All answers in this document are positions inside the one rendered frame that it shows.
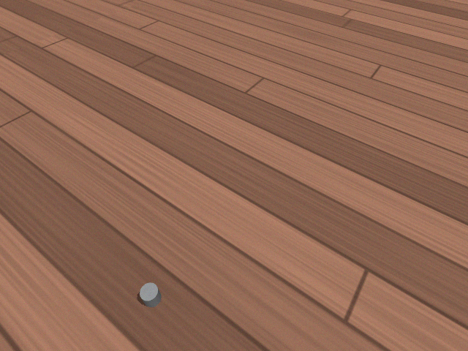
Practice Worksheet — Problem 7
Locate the can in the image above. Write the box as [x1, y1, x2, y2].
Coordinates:
[140, 283, 162, 307]

